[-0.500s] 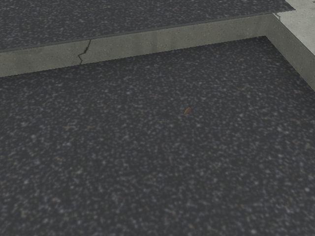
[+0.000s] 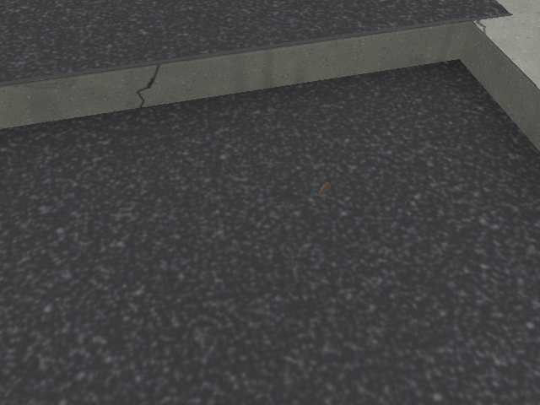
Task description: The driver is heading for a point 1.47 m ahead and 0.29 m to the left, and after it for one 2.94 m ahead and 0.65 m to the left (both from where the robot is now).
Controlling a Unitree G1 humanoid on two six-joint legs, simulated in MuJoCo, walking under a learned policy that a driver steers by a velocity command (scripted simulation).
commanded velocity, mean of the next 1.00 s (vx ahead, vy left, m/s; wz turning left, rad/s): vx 0.19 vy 0.00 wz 0.00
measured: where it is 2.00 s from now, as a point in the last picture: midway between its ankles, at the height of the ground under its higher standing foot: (293, 287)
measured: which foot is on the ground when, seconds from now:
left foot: down 0.00-1.00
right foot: down 0.00-0.66, up 0.68-1.00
